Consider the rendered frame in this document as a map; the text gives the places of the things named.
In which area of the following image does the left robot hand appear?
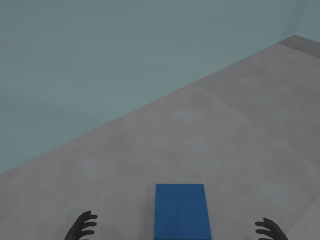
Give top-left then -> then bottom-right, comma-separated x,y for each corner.
64,210 -> 98,240

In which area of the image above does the carton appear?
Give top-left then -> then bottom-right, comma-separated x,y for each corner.
154,184 -> 212,240

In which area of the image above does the right robot hand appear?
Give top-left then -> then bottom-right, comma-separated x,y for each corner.
255,217 -> 288,240

